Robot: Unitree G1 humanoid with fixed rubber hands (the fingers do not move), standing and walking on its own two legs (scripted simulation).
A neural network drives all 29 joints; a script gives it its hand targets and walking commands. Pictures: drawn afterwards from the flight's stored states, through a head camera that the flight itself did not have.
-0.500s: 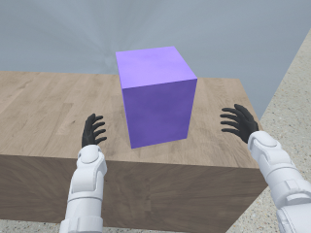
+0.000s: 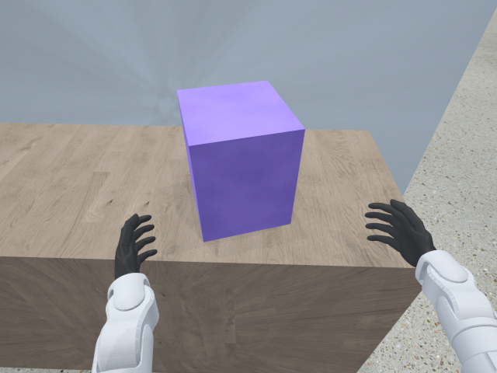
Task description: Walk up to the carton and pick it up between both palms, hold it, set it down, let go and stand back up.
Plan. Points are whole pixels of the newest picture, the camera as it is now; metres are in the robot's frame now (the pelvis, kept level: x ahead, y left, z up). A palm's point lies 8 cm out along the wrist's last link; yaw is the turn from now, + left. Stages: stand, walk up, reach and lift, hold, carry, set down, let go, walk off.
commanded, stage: set down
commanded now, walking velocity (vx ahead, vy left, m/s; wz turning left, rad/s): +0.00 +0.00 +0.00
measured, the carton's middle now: (236, 160) +0.54 +0.08 +0.08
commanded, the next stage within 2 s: none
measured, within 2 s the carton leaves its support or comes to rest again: neither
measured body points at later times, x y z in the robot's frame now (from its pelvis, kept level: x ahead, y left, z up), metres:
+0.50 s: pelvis +0.01 +0.01 +0.00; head -0.03 +0.01 +0.45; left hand +0.23 +0.22 +0.06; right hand +0.30 -0.23 +0.06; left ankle +0.02 +0.15 -0.75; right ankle +0.04 -0.09 -0.75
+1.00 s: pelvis +0.01 +0.01 +0.00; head +0.00 +0.02 +0.45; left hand +0.21 +0.22 +0.03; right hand +0.27 -0.24 +0.03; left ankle +0.02 +0.15 -0.75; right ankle +0.03 -0.09 -0.75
